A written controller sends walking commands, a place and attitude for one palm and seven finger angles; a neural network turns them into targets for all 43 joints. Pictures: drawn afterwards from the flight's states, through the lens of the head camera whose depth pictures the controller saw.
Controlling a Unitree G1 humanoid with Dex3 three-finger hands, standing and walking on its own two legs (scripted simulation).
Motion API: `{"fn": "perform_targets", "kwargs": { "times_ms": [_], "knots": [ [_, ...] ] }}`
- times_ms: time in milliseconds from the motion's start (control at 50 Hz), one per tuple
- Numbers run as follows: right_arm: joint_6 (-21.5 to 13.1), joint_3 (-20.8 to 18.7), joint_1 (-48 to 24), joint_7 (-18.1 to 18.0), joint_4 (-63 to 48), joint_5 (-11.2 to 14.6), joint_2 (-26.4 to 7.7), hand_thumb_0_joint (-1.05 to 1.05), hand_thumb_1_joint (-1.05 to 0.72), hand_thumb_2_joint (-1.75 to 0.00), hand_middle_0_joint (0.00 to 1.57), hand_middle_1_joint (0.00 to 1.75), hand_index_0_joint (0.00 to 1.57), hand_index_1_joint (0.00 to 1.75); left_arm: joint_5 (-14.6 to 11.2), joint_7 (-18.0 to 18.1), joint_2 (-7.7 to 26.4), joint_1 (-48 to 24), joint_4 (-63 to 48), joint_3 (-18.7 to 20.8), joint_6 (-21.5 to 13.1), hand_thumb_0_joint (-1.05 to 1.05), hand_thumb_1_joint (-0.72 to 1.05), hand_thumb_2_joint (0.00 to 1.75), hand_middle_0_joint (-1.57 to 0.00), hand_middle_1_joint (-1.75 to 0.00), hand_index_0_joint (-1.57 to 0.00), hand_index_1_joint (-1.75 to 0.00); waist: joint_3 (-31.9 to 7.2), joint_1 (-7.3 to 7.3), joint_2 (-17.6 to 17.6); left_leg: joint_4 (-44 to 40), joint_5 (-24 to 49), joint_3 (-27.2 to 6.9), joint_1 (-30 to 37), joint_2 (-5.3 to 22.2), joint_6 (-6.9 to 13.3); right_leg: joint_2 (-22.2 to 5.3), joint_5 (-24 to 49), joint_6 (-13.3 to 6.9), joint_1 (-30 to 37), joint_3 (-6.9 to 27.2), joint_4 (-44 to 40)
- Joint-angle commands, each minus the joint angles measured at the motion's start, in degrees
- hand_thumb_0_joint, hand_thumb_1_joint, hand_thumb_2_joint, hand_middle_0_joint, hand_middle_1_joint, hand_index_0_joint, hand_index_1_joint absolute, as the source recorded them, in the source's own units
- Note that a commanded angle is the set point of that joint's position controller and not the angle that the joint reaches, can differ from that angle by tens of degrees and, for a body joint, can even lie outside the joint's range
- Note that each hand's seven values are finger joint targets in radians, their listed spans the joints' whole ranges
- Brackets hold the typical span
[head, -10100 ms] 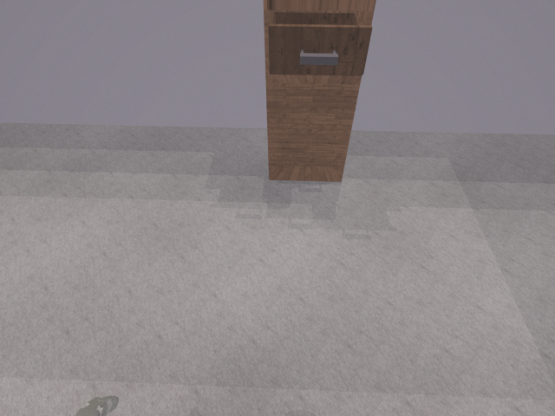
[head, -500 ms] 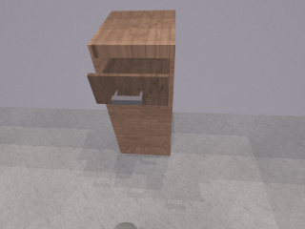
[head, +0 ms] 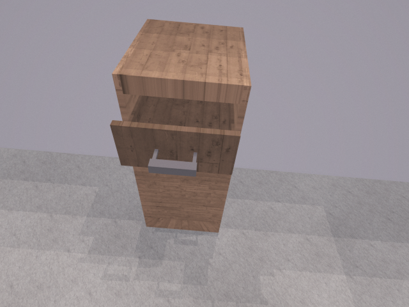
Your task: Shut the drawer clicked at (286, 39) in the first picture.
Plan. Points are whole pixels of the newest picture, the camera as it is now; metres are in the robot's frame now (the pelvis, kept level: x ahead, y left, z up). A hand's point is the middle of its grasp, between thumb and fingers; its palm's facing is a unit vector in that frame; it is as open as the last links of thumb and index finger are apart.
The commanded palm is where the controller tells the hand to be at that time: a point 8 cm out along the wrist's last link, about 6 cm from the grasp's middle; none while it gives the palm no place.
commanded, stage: come to a stop and stand still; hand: left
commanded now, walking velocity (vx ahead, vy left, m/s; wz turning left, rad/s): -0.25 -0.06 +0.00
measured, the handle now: (174, 160) +0.48 +0.12 -0.03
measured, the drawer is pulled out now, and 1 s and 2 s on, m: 0.14 0.14 0.14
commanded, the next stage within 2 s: look again from close up in 0.82 s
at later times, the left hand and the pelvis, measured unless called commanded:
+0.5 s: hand out of the picture +0.07 +0.16 -0.17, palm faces +0.05 -0.97 -0.24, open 7.4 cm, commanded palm none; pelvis -0.01 -0.02 -0.01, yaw +0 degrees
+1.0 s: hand out of the picture -0.05 +0.13 -0.17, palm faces +0.02 -0.98 -0.20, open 7.4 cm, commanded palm none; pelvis -0.02 -0.03 -0.01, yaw +0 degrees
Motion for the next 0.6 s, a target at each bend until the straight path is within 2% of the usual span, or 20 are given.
{"fn": "perform_targets", "kwargs": {
  "times_ms": [0, 60, 100, 120, 140, 160, 180, 200, 220, 240, 280, 300, 400, 440, 480, 500, 520, 540, 560, 580],
  "knots": [
    [1.34, -0.45, 4.14, -0.3, -0.41, -0.48, -5.82, 0.0, -0.9, -0.9, 0.2, 0.3, 0.2, 0.3, -0.2, 0.22, -0.05, 6.01, -0.95, -0.7, 1.21, 0.0, 0.9, 0.9, -0.2, -0.3, -0.2, -0.3, 4.73, 0.16, 9.71, -4.12, 44.2, -6.84, -5.34, 16.15, 4.28, 1.13, 2.22, 0.75, 6.95, -0.4, -8.99],
    [2.84, -1.13, 4.49, -0.5, 0.18, -0.74, -7.52, 0.0, -0.9, -0.9, 0.2, 0.3, 0.2, 0.3, -0.32, 0.32, 2.18, 1.78, -3.19, -0.48, 1.53, 0.0, 0.9, 0.9, -0.2, -0.3, -0.2, -0.3, 5.32, -0.99, 12.68, -1.49, 41.82, -8.58, -2.15, 16.78, 4.44, 1.8, -0.91, 0.31, 8.15, -0.95, -15.82],
    [3.44, -1.49, 4.64, -0.47, 0.48, -0.68, -8.03, 0.0, -0.9, -0.9, 0.2, 0.3, 0.2, 0.3, -0.35, 0.4, 3.61, 1.28, -4.01, -0.18, 1.34, 0.0, 0.9, 0.9, -0.2, -0.3, -0.2, -0.3, 5.74, -0.36, 11.17, 1.0, 38.82, -9.33, -2.58, 16.48, 3.54, 1.87, 1.75, -0.15, 10.8, -0.61, -21.0],
    [3.72, -1.56, 4.97, -0.4, 0.64, -0.55, -7.87, 0.0, -0.9, -0.9, 0.2, 0.3, 0.2, 0.3, -0.25, 0.38, 4.52, 1.73, -4.16, -0.01, 0.99, 0.0, 0.9, 0.9, -0.2, -0.3, -0.2, -0.3, 5.61, 0.0, 10.18, 3.33, 35.1, -8.83, -3.07, 14.97, 2.07, 1.74, 6.63, -0.27, 13.29, -0.6, -25.53],
    [3.97, -1.61, 5.4, -0.24, 0.78, -0.35, -7.19, 0.0, -0.9, -0.9, 0.2, 0.3, 0.2, 0.3, -0.19, 0.43, 6.18, 3.01, -3.83, 0.19, 0.39, 0.0, 0.9, 0.9, -0.2, -0.3, -0.2, -0.3, 3.9, 0.6, 6.05, 7.08, 26.55, -7.55, -4.04, 12.19, -0.24, -0.16, 20.15, -0.58, 16.79, 1.65, -29.83],
    [4.22, -1.59, 7.74, 0.01, 0.54, 0.11, -5.36, 0.0, -0.9, -0.9, 0.2, 0.3, 0.2, 0.3, 0.06, 0.69, 9.05, 2.81, -3.97, 0.55, -0.2, 0.0, 0.9, 0.9, -0.2, -0.3, -0.2, -0.3, 0.82, -0.56, -0.92, 12.39, 11.29, -5.63, -8.85, 7.26, -2.77, -6.8, 39.51, -4.03, 21.57, 10.2, -27.84],
    [4.84, -1.45, 9.77, 0.27, 0.46, 0.55, -3.94, 0.0, -0.9, -0.9, 0.2, 0.3, 0.2, 0.3, -0.15, 0.67, 11.1, 2.7, -4.19, 0.71, -0.56, 0.0, 0.9, 0.9, -0.2, -0.3, -0.2, -0.3, -1.52, -1.32, -6.3, 17.74, -10.54, -3.88, -11.02, 2.86, -4.37, -14.54, 56.23, -9.39, 23.38, 13.99, -29.21],
    [5.64, -1.74, 9.24, 0.0, 0.48, 0.73, -3.92, 0.0, -0.9, -0.9, 0.2, 0.3, 0.2, 0.3, -0.38, 0.71, 11.46, 3.09, -4.28, 0.61, -0.54, 0.0, 0.9, 0.9, -0.2, -0.3, -0.2, -0.3, -4.4, -0.49, -6.39, 25.72, -20.51, -5.36, -9.51, 2.08, -4.49, -17.45, 57.83, -13.58, 22.75, 13.77, -31.42],
    [6.22, -1.76, 7.87, -0.03, 0.24, 0.68, -4.15, 0.0, -0.9, -0.9, 0.2, 0.3, 0.2, 0.3, -0.33, 1.05, 11.11, 2.13, -4.44, 0.96, -0.52, 0.0, 0.9, 0.9, -0.2, -0.3, -0.2, -0.3, -6.08, 0.11, -9.6, 31.91, -22.62, -7.87, -10.47, 2.13, -4.38, -16.63, 54.59, -15.05, 22.22, 15.06, -32.35],
    [6.57, -1.9, 7.42, 0.0, 0.33, 0.59, -4.85, 0.0, -0.9, -0.9, 0.2, 0.3, 0.2, 0.3, -0.33, 1.34, 10.32, -0.08, -5.09, 0.92, -0.31, 0.0, 0.9, 0.9, -0.2, -0.3, -0.2, -0.3, -5.69, 0.01, -8.92, 35.96, -21.21, -9.9, -11.68, 2.13, -4.5, -15.92, 48.54, -15.38, 20.63, 14.59, -33.31],
    [6.8, -1.99, 7.66, 0.27, 0.77, 0.64, -4.61, 0.0, -0.9, -0.9, 0.2, 0.3, 0.2, 0.3, -0.26, 1.7, 9.83, -4.21, -6.46, 0.99, 0.28, 0.0, 0.9, 0.9, -0.2, -0.3, -0.2, -0.3, -4.86, -0.97, -4.92, 38.07, -18.23, -10.15, -12.76, 2.6, -4.71, -14.43, 39.31, -14.83, 19.08, 11.87, -33.98],
    [6.93, -1.85, 7.75, 0.54, 0.91, 0.47, -4.3, 0.0, -0.9, -0.9, 0.2, 0.3, 0.2, 0.3, -0.09, 1.71, 9.75, -4.83, -6.94, 1.14, 0.42, 0.0, 0.9, 0.9, -0.2, -0.3, -0.2, -0.3, -4.89, -0.97, -4.15, 37.11, -17.01, -9.87, -12.68, 2.3, -4.95, -13.25, 35.27, -13.63, 18.19, 11.01, -34.58],
    [6.66, -1.59, 7.73, 1.34, 0.46, 0.2, -3.6, 0.0, -0.9, -0.9, 0.2, 0.3, 0.2, 0.3, 0.5, 1.46, 10.34, -3.62, -6.53, 1.91, 0.81, 0.0, 0.9, 0.9, -0.2, -0.3, -0.2, -0.3, -3.94, 0.54, -7.24, 24.79, -14.6, -7.64, -10.84, 1.88, -5.19, -11.11, 12.31, -11.52, 17.21, 12.23, -38.98],
    [6.12, -1.3, 9.17, 1.39, 0.83, 0.23, -3.19, 0.0, -0.9, -0.9, 0.2, 0.3, 0.2, 0.3, 0.51, 1.3, 10.38, -3.44, -5.92, 1.91, 1.0, 0.0, 0.9, 0.9, -0.2, -0.3, -0.2, -0.3, -3.86, 0.13, -7.18, 16.52, -12.63, -6.52, -8.36, 1.36, -4.79, -9.81, 4.94, -10.57, 16.67, 12.68, -39.6],
    [5.51, -0.98, 13.25, 1.23, 2.69, 0.24, -2.46, 0.0, -0.9, -0.9, 0.2, 0.3, 0.2, 0.3, -0.01, 1.1, 9.58, -4.52, -5.33, 1.76, 1.27, 0.0, 0.9, 0.9, -0.2, -0.3, -0.2, -0.3, -3.92, -1.65, -6.88, 4.09, -5.58, -5.25, 0.39, 0.72, -4.46, -7.05, -3.78, -7.61, 11.88, 10.67, -38.3],
    [5.09, -0.73, 15.24, 1.15, 3.5, 0.11, -3.03, 0.0, -0.9, -0.9, 0.2, 0.3, 0.2, 0.3, -0.41, 1.01, 8.24, -5.17, -5.27, 1.3, 1.51, 0.0, 0.9, 0.9, -0.2, -0.3, -0.2, -0.3, -2.64, -2.75, -4.12, -0.83, -3.14, -6.78, 3.4, 1.75, -4.08, -4.81, -8.58, -5.33, 8.09, 8.72, -35.81],
    [4.61, -0.91, 14.65, 0.98, 3.2, -0.43, -4.98, 0.0, -0.9, -0.9, 0.2, 0.3, 0.2, 0.3, -0.91, 0.77, 5.56, -4.66, -5.42, 0.67, 1.83, 0.0, 0.9, 0.9, -0.2, -0.3, -0.2, -0.3, -0.21, -2.29, 4.87, -6.46, -7.89, -14.56, 1.21, 6.88, -2.3, -0.61, -10.95, -2.8, 4.44, 5.73, -30.64],
    [4.32, -1.24, 11.63, 0.7, 1.9, -0.89, -7.59, 0.0, -0.9, -0.9, 0.2, 0.3, 0.2, 0.3, -1.26, 0.36, 3.07, -4.34, -5.54, -0.05, 1.87, 0.0, 0.9, 0.9, -0.2, -0.3, -0.2, -0.3, 3.76, -1.46, 13.49, -13.81, -16.36, -23.58, -7.53, 14.68, 0.62, 3.12, -7.21, -0.57, 5.29, 1.16, -24.9],
    [4.31, -1.03, 7.38, 0.44, 0.33, -1.01, -8.9, 0.0, -0.9, -0.9, 0.2, 0.3, 0.2, 0.3, -0.91, 0.2, 2.84, -4.91, -5.19, -0.09, 1.74, 0.0, 0.9, 0.9, -0.2, -0.3, -0.2, -0.3, 7.81, -0.57, 13.95, -17.58, -21.25, -26.47, -16.47, 17.89, 2.64, 3.65, -4.31, -0.33, 9.12, 0.35, -20.93],
    [3.93, -0.81, 3.82, 0.49, -0.02, -0.94, -8.28, 0.0, -0.9, -0.9, 0.2, 0.3, 0.2, 0.3, -0.22, 0.03, 3.14, -3.45, -4.0, 0.02, 2.04, 0.0, 0.9, 0.9, -0.2, -0.3, -0.2, -0.3, 7.97, 0.53, 16.08, -19.03, -23.32, -26.61, -19.88, 18.0, 3.62, 3.22, -4.07, -0.33, 12.39, 1.29, -16.81]
  ]
}}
